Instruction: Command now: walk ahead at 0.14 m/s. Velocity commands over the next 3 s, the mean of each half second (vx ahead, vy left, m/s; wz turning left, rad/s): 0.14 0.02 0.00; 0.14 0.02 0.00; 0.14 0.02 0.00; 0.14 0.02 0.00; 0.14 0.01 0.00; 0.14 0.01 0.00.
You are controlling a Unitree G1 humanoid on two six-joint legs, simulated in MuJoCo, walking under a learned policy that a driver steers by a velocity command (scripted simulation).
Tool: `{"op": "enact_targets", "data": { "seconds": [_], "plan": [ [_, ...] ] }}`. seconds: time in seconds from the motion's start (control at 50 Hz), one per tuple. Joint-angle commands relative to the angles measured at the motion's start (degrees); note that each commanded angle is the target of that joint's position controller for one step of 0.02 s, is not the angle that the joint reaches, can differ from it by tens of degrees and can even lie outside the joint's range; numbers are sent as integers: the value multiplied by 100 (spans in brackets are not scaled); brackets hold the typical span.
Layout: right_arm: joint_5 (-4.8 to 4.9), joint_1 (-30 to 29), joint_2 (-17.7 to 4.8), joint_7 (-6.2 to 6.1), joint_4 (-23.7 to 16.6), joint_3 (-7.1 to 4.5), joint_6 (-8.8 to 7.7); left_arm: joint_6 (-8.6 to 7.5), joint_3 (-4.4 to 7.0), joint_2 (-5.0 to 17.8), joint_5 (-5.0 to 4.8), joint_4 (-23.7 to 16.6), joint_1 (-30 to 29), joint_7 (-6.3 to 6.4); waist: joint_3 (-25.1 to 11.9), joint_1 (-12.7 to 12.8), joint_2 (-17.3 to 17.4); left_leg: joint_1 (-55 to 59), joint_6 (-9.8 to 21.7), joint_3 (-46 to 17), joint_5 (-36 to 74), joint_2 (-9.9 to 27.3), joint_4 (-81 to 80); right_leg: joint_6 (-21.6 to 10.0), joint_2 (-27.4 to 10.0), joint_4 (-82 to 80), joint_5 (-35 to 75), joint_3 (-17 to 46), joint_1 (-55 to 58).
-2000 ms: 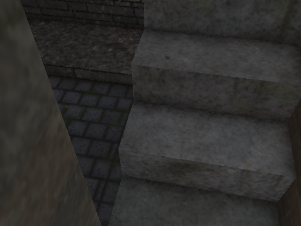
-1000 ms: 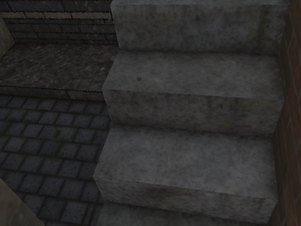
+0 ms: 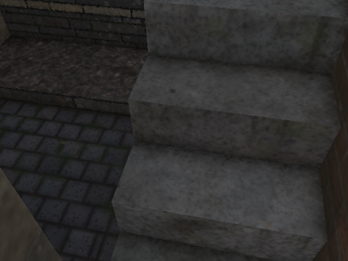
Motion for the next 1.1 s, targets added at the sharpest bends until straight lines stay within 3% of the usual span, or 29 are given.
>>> {"op": "enact_targets", "data": {
  "seconds": [0.02, 0.42, 1.1],
  "plan": [
    [1, 53, -721, -31, -315, -134, -54, -85, 116, 718, -6, -245, -43, 17, 58, -51, -144, 191, -31, -199, 1515, 207, -158, -2, -72, -310, 1059, 120, -433],
    [-25, 306, -787, -30, -493, -83, -80, -81, 106, 685, -18, -388, -171, -48, 6, -15, -94, 1, -101, -182, 1508, 212, -98, -39, -48, -189, 1266, 124, -324],
    [-38, 349, -775, -24, -522, -79, -115, -81, 144, 702, -53, -362, -59, -2, 37, -48, -45, 115, -13, -243, 1661, 237, -134, -6, -57, -266, 1177, 91, -333]
  ]
}}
